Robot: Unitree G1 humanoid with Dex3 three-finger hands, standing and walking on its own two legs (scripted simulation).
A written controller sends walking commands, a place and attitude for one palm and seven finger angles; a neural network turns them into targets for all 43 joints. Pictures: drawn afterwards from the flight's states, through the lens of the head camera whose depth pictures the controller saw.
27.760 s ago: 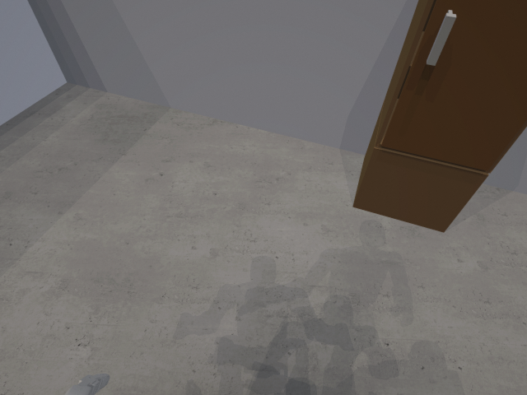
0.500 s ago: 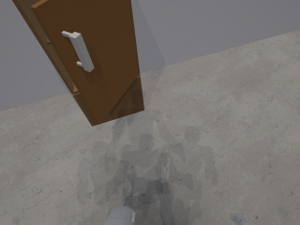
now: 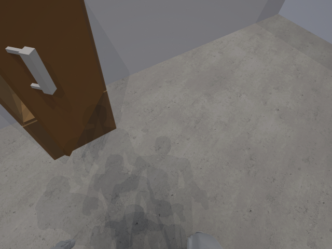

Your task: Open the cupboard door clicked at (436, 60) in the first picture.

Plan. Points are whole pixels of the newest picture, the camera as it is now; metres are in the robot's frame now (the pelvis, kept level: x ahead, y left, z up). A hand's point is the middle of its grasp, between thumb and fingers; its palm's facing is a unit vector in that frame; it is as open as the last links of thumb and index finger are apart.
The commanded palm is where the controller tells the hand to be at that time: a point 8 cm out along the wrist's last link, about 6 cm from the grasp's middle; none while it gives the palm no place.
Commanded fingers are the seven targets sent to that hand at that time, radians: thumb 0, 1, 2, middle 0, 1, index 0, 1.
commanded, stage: walk to a spot facing it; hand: left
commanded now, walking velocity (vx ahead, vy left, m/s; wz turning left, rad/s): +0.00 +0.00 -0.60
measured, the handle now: (32, 71) +0.49 +0.40 +0.09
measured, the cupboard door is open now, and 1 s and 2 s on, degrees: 43 43 43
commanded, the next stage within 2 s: turn to face it in 1.88 s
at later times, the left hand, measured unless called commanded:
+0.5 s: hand (118, 240) +0.15 +0.14 -0.17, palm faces -0.25 -0.95 -0.18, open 7.4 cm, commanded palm none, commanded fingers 0.00 0.90 0.90 -0.20 -0.30 -0.20 -0.30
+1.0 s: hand (194, 153) +0.43 -0.07 -0.17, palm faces -0.64 -0.75 -0.17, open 7.4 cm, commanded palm none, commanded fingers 0.00 0.90 0.90 -0.20 -0.30 -0.20 -0.30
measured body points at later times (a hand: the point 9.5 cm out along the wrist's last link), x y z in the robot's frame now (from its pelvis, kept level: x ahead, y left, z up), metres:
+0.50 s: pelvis +0.05 -0.03 +0.00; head +0.09 -0.03 +0.44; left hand +0.16 +0.19 -0.16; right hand +0.06 -0.30 -0.14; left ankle +0.11 +0.09 -0.72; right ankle -0.02 -0.14 -0.74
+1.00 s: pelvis +0.20 -0.12 -0.02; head +0.25 -0.16 +0.43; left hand +0.46 -0.03 -0.16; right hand -0.03 -0.21 -0.15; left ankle +0.13 +0.08 -0.74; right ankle +0.24 -0.27 -0.72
